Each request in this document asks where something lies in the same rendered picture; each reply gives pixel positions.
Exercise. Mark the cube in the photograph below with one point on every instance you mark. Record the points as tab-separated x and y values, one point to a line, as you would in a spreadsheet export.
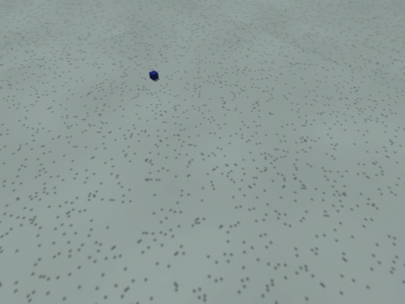
153	75

